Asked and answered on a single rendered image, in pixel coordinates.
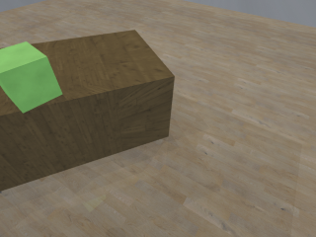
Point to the pedestal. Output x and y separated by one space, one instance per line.
117 94

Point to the carton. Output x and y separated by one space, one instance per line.
26 76

